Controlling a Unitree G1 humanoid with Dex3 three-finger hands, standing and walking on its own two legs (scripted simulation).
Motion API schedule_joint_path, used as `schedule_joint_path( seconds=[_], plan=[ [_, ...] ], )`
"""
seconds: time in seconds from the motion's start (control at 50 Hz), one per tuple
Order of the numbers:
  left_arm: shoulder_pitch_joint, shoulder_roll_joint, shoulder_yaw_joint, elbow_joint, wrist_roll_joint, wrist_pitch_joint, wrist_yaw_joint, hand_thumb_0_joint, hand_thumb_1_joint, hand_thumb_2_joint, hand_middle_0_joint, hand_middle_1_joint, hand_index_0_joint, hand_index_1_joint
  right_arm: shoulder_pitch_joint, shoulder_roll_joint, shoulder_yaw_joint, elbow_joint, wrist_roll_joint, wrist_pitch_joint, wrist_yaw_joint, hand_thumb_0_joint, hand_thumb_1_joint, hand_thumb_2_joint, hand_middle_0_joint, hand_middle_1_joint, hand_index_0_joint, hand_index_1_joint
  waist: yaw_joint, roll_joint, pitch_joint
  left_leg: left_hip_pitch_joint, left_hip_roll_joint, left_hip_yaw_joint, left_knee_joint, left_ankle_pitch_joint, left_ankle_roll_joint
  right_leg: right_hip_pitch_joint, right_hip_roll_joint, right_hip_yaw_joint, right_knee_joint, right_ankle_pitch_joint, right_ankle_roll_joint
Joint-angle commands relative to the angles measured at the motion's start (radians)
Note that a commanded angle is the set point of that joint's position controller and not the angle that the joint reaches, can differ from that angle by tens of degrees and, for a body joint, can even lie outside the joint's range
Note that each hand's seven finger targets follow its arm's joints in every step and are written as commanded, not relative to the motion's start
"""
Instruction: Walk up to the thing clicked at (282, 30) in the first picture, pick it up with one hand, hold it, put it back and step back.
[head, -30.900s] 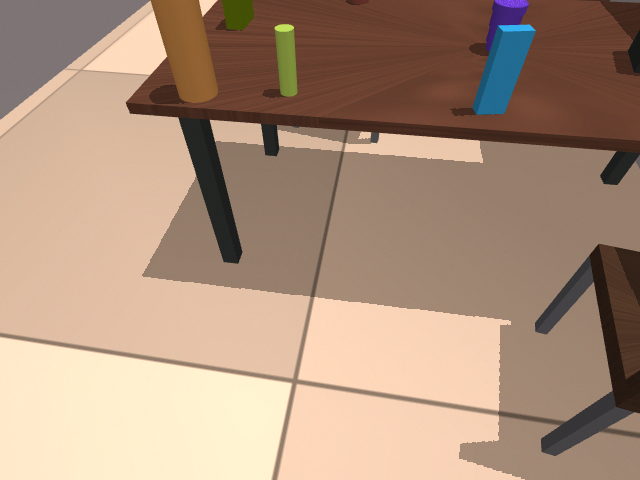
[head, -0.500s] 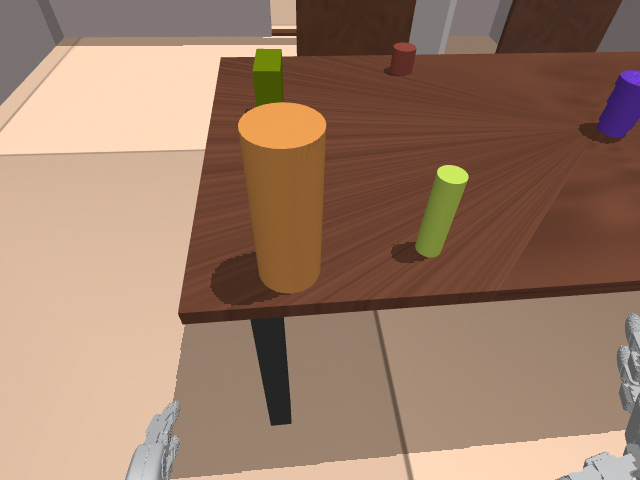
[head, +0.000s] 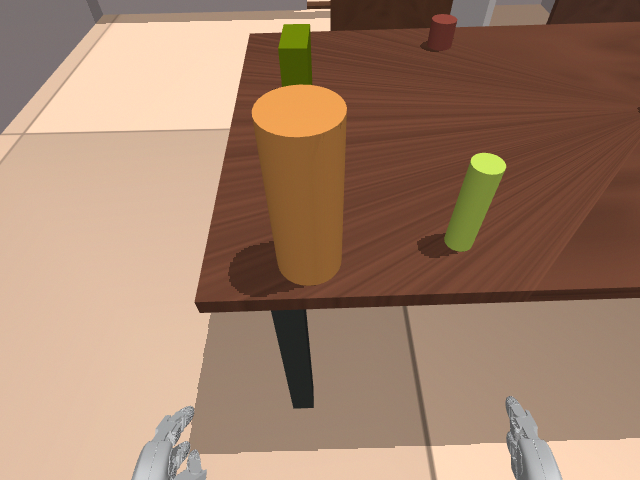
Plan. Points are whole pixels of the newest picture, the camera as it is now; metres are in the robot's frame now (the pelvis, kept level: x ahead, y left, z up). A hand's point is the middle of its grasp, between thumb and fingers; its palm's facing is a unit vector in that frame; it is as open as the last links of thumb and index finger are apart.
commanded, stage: home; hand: right
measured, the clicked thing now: (471, 206) +0.49 -0.20 +0.06
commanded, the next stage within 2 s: none
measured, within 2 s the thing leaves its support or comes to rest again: neither
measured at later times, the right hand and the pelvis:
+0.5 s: hand out of the picture +0.13 -0.24 -0.12, palm faces -0.05 +0.93 -0.37, open 17.4 cm; pelvis +0.00 -0.01 +0.00, yaw +1 degrees
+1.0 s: hand out of the picture +0.04 -0.27 -0.13, palm faces -0.08 +0.93 -0.35, open 17.5 cm; pelvis -0.02 -0.02 +0.02, yaw +1 degrees
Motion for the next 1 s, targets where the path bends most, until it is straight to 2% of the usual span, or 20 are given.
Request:
schedule_joint_path(
  seconds=[0.0,0.02,0.08,0.12,0.2,0.24,0.26,0.28,0.3,0.32,0.4,0.48,0.56,0.6,0.64,0.68,0.72,0.76,0.92,0.98],
  plan=[
    [-0.054,0.137,0.058,-0.128,-0.002,-0.045,0.007,0.0,0.897,0.902,-0.201,-0.3,-0.2,-0.3,-0.042,-0.079,-0.007,-0.196,0.008,-0.048,-0.025,0.0,0.541,-0.058,0.053,0.054,0.053,0.054,0.01,-0.046,-0.114,0.018,-0.012,0.039,-0.09,0.222,0.01,0.067,0.021,-0.059,-0.09,0.196,-0.03],
    [-0.055,0.136,0.061,-0.127,-0.003,-0.047,0.007,0.0,0.897,0.902,-0.201,-0.3,-0.2,-0.3,-0.044,-0.059,0.016,-0.186,0.007,-0.043,-0.026,0.0,0.546,-0.055,0.053,0.053,0.053,0.053,0.015,-0.024,-0.119,0.012,-0.015,0.044,-0.084,0.23,0.009,0.06,0.019,-0.055,-0.083,0.208,-0.03],
    [-0.052,0.139,0.067,-0.119,-0.007,-0.043,0.0,0.0,0.897,0.902,-0.201,-0.3,-0.2,-0.301,0.0,-0.052,0.023,-0.174,0.006,-0.027,-0.032,0.0,0.53,-0.064,0.054,0.055,0.054,0.055,0.005,0.021,-0.136,0.024,-0.018,0.051,-0.067,0.278,0.004,0.059,0.017,-0.052,-0.064,0.261,-0.031],
    [-0.054,0.144,0.071,-0.116,-0.008,-0.035,-0.002,0.0,0.897,0.902,-0.201,-0.3,-0.2,-0.3,0.008,-0.079,-0.001,-0.175,0.003,-0.022,-0.035,0.0,0.529,-0.065,0.054,0.056,0.054,0.056,0.004,0.041,-0.165,0.033,-0.016,0.047,-0.058,0.32,-0.003,0.067,0.019,-0.054,-0.047,0.298,-0.036],
    [-0.054,0.155,0.08,-0.116,-0.011,-0.024,-0.002,0.0,0.897,0.902,-0.201,-0.301,-0.2,-0.301,-0.03,-0.129,-0.048,-0.209,0.0,-0.012,-0.047,0.0,0.549,-0.052,0.052,0.052,0.052,0.052,-0.007,0.01,-0.182,0.021,-0.022,0.049,-0.037,0.279,0.005,0.05,0.012,-0.047,-0.048,0.28,-0.027],
    [-0.056,0.158,0.079,-0.125,-0.014,-0.018,0.003,0.0,0.897,0.902,-0.201,-0.301,-0.2,-0.301,-0.033,-0.145,-0.058,-0.242,0.002,-0.01,-0.051,0.0,0.559,-0.047,0.051,0.05,0.051,0.05,-0.011,-0.013,-0.185,0.018,-0.017,0.039,-0.041,0.257,0.005,0.051,0.016,-0.056,-0.044,0.251,-0.026],
    [-0.057,0.151,0.074,-0.126,-0.013,-0.017,0.007,0.0,0.897,0.902,-0.201,-0.301,-0.2,-0.301,-0.031,-0.133,-0.042,-0.244,0.002,-0.007,-0.051,0.0,0.547,-0.053,0.052,0.052,0.052,0.052,-0.005,-0.022,-0.177,0.019,-0.016,0.038,-0.04,0.262,0.004,0.047,0.018,-0.057,-0.039,0.253,-0.027],
    [-0.045,0.305,0.108,0.04,0.072,0.009,-0.026,0.0,0.897,0.902,-0.201,-0.3,-0.2,-0.301,-0.024,-0.348,-0.071,0.04,-0.081,-0.01,-0.016,0.0,0.527,-0.066,0.054,0.056,0.054,0.056,-0.007,-0.016,-0.16,0.07,0.083,-0.084,-0.029,0.374,0.053,0.085,-0.045,0.017,-0.002,0.369,-0.067],
    [-0.026,0.306,0.115,0.055,0.075,0.025,-0.038,0.0,0.897,0.901,-0.201,-0.298,-0.2,-0.299,-0.009,-0.348,-0.076,0.067,-0.079,-0.007,-0.001,0.0,0.515,-0.074,0.056,0.059,0.056,0.059,0.004,-0.036,-0.208,0.094,0.101,-0.105,-0.011,0.474,0.078,0.122,-0.043,0.014,0.034,0.427,-0.075],
    [-0.021,0.303,0.112,0.063,0.072,0.029,-0.044,0.0,0.897,0.901,-0.201,-0.299,-0.2,-0.299,-0.022,-0.339,-0.075,0.076,-0.075,-0.007,0.006,0.0,0.541,-0.059,0.053,0.054,0.053,0.054,0.01,-0.031,-0.224,0.114,0.109,-0.113,0.004,0.523,0.092,0.128,-0.049,0.02,0.033,0.455,-0.079],
    [-0.052,0.301,0.099,0.104,0.036,0.031,-0.067,0.0,0.897,0.901,-0.201,-0.298,-0.2,-0.299,-0.066,-0.294,-0.038,0.161,-0.041,-0.018,0.036,0.0,0.593,-0.028,0.048,0.045,0.048,0.045,0.008,-0.015,-0.136,0.068,0.078,-0.086,-0.042,0.372,0.069,0.13,-0.061,0.05,-0.046,0.342,-0.083],
    [-0.098,0.319,0.092,0.162,0.037,0.041,-0.072,0.0,0.897,0.901,-0.201,-0.298,-0.2,-0.299,-0.115,-0.323,-0.03,0.272,-0.045,-0.007,0.045,0.0,0.569,-0.042,0.05,0.049,0.05,0.049,0.0,-0.012,-0.027,0.072,0.073,-0.097,-0.107,0.262,0.06,0.072,-0.056,0.063,-0.134,0.181,-0.08],
    [-0.092,0.321,0.087,0.225,0.03,0.052,-0.076,0.0,0.897,0.901,-0.201,-0.298,-0.2,-0.299,-0.15,-0.362,-0.026,0.36,-0.043,-0.001,0.049,0.0,0.565,-0.045,0.051,0.05,0.051,0.05,0.018,0.029,0.019,0.036,0.101,-0.148,-0.217,0.172,0.064,0.139,-0.034,0.044,-0.172,0.121,-0.07],
    [-0.083,0.34,0.083,0.263,0.033,0.051,-0.08,0.0,0.897,0.901,-0.201,-0.299,-0.2,-0.299,-0.17,-0.362,-0.019,0.397,-0.038,0.005,0.052,0.0,0.566,-0.044,0.051,0.05,0.051,0.049,0.013,-0.004,0.028,0.069,0.085,-0.127,-0.222,0.115,0.053,0.134,-0.055,0.076,-0.25,0.075,-0.076],
    [-0.107,0.356,0.082,0.29,0.032,0.05,-0.082,0.0,0.897,0.901,-0.201,-0.299,-0.2,-0.299,-0.154,-0.366,-0.012,0.444,-0.035,0.005,0.053,0.0,0.579,-0.036,0.049,0.047,0.049,0.047,-0.002,-0.02,0.0,0.132,0.081,-0.115,-0.233,0.165,0.043,0.144,-0.065,0.086,-0.274,0.105,-0.077],
    [-0.114,0.363,0.078,0.318,0.026,0.053,-0.083,0.0,0.897,0.902,-0.201,-0.299,-0.2,-0.3,-0.156,-0.384,-0.008,0.484,-0.033,0.007,0.052,0.0,0.567,-0.043,0.05,0.049,0.05,0.049,-0.005,0.006,-0.003,0.152,0.092,-0.127,-0.272,0.144,0.043,0.165,-0.061,0.083,-0.301,0.088,-0.072],
    [-0.099,0.364,0.07,0.353,0.022,0.05,-0.082,0.0,0.897,0.902,-0.201,-0.299,-0.2,-0.3,-0.172,-0.39,-0.002,0.518,-0.031,0.006,0.053,0.0,0.57,-0.041,0.05,0.049,0.05,0.048,0.005,0.004,-0.022,0.184,0.099,-0.124,-0.276,0.221,0.041,0.206,-0.069,0.08,-0.315,0.174,-0.069],
    [-0.111,0.38,0.07,0.381,0.02,0.048,-0.081,0.0,0.897,0.902,-0.201,-0.3,-0.2,-0.3,-0.16,-0.388,0.004,0.549,-0.028,0.01,0.052,0.0,0.587,-0.031,0.048,0.045,0.048,0.045,-0.007,-0.02,-0.022,0.196,0.094,-0.11,-0.286,0.236,0.036,0.227,-0.076,0.085,-0.333,0.207,-0.064],
    [-0.112,0.389,0.064,0.458,0.018,0.054,-0.079,0.0,0.897,0.902,-0.201,-0.299,-0.2,-0.3,-0.181,-0.397,0.01,0.628,-0.024,0.021,0.053,0.0,0.568,-0.042,0.05,0.049,0.05,0.049,0.003,-0.033,0.05,0.191,0.097,-0.113,-0.353,0.15,0.031,0.215,-0.075,0.087,-0.402,0.099,-0.055],
    [-0.118,0.388,0.065,0.475,0.018,0.053,-0.079,0.0,0.897,0.902,-0.201,-0.299,-0.2,-0.3,-0.177,-0.392,0.012,0.646,-0.024,0.023,0.055,0.0,0.56,-0.047,0.051,0.05,0.051,0.05,-0.001,-0.023,0.054,0.191,0.098,-0.115,-0.369,0.136,0.03,0.22,-0.072,0.082,-0.409,0.098,-0.051]
  ],
)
